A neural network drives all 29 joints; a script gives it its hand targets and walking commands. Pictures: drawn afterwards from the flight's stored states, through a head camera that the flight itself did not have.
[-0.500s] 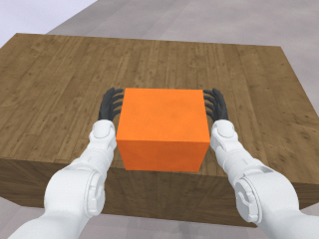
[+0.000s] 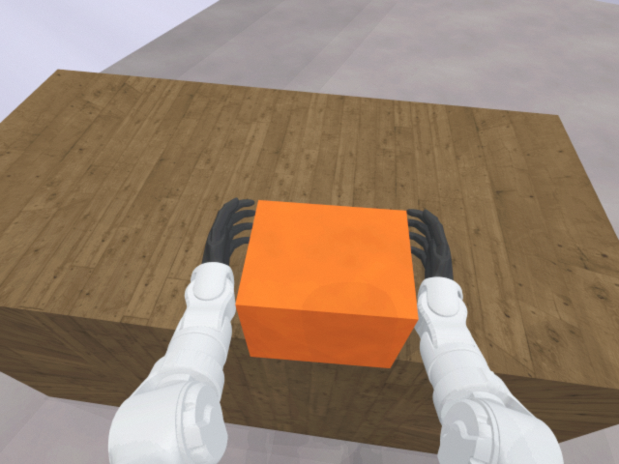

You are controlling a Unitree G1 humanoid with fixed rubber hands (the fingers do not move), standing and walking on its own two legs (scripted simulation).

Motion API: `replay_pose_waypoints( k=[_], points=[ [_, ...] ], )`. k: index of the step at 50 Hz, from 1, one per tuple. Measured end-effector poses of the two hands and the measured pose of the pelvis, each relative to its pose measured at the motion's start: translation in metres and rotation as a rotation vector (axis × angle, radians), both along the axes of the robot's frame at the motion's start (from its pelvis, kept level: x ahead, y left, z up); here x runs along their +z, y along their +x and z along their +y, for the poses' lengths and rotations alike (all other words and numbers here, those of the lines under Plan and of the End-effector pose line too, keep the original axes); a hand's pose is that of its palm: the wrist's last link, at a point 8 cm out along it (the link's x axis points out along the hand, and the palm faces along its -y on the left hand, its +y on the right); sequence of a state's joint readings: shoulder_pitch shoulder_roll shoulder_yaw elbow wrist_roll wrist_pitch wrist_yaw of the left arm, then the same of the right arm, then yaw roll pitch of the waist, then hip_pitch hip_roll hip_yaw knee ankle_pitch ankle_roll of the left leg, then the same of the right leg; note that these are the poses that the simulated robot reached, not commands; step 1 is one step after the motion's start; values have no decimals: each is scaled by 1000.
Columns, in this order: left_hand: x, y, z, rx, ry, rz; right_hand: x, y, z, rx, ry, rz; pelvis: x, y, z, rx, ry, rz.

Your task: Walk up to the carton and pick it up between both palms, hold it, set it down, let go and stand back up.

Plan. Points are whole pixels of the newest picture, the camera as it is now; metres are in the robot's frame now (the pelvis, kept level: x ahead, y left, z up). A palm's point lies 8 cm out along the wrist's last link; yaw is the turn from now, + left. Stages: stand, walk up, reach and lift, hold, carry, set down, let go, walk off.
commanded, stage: reach and lift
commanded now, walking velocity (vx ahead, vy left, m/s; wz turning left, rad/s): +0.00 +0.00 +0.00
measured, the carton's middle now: (325, 286) +0.36 +0.00 -0.01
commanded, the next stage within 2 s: none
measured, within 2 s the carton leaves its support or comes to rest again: leaves its support in 1.12 s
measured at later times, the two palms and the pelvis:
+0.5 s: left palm (219, 256) +0.38 +0.14 +0.04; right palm (435, 268) +0.36 -0.15 +0.03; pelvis +0.00 +0.00 +0.00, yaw +0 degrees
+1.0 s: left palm (218, 257) +0.38 +0.14 +0.04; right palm (434, 269) +0.36 -0.15 +0.03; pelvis +0.01 -0.01 +0.00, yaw +1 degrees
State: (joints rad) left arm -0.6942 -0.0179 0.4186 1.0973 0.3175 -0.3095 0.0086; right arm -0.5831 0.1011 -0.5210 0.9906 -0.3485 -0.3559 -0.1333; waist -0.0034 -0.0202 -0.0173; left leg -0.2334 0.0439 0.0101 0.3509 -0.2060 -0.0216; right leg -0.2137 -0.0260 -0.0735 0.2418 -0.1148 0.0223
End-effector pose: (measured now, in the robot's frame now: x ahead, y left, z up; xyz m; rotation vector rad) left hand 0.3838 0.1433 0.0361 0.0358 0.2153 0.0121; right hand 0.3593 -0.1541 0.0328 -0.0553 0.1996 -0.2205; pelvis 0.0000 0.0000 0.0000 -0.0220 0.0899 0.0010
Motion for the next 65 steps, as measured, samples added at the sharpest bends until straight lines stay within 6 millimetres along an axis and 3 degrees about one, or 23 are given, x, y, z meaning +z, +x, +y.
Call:
replay_pose_waypoints(
  k=[51,65],
  points=[
    [2,-5,1,5,29,-10,0,-1,0,16,-19,-43,3,6,-6,17,0,4],
    [23,-13,-10,18,13,-127,24,-8,-10,28,-70,-160,3,-6,-11,12,2,-14]
  ],
)
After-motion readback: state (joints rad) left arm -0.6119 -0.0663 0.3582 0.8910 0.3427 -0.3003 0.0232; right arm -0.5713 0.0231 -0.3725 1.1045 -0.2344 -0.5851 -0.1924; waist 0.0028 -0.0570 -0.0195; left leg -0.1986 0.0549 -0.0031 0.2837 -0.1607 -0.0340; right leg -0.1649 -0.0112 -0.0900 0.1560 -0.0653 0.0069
